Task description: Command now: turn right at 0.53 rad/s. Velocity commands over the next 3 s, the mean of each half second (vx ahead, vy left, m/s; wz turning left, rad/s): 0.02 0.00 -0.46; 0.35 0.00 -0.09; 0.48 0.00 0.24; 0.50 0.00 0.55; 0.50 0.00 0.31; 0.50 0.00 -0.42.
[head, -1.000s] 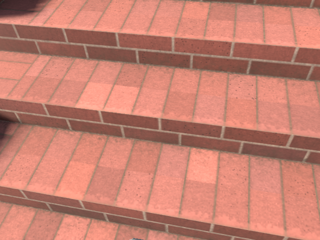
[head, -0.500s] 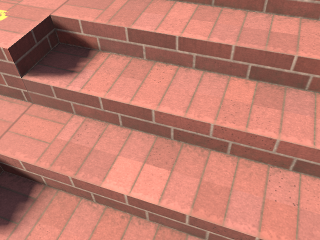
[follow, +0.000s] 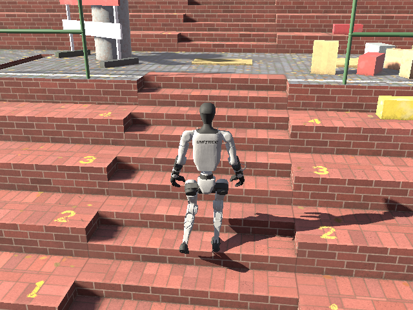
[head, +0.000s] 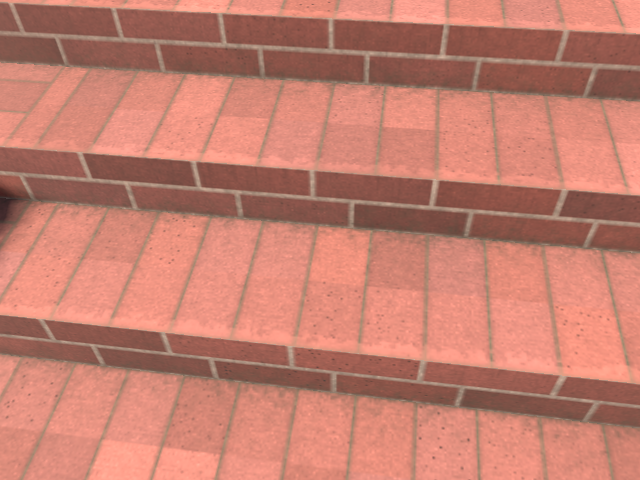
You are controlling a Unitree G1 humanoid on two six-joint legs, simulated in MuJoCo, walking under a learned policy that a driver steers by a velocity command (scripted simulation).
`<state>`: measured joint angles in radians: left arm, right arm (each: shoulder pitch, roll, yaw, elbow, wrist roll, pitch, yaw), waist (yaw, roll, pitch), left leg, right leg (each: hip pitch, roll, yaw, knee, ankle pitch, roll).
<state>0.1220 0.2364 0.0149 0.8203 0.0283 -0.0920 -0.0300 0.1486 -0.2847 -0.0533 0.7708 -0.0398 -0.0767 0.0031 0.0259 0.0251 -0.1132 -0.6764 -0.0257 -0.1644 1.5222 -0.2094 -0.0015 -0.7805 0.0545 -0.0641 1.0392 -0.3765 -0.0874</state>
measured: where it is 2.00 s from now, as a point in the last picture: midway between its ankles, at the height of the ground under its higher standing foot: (449, 312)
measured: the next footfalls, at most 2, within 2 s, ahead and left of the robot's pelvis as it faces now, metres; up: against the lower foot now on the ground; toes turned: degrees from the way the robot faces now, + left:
left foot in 0.36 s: +0.12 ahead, +0.13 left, +0.00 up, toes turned -12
right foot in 0.96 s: +0.19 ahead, -0.17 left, +0.00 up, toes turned -19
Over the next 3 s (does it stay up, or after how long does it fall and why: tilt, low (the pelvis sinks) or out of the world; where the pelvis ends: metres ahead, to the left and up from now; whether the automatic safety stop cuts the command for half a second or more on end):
stays up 1.25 -0.05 0.62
